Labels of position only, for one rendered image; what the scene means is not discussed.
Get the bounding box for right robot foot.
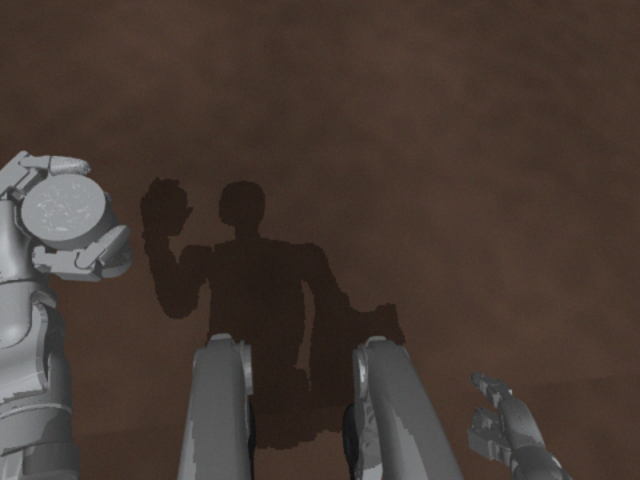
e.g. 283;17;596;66
343;403;359;480

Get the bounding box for right robot hand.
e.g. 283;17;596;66
467;372;546;467

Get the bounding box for cup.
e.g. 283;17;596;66
21;174;133;278

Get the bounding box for left robot hand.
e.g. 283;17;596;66
0;151;131;286

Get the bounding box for left robot arm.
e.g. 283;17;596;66
0;279;80;480

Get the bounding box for right robot arm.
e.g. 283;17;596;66
510;446;573;480

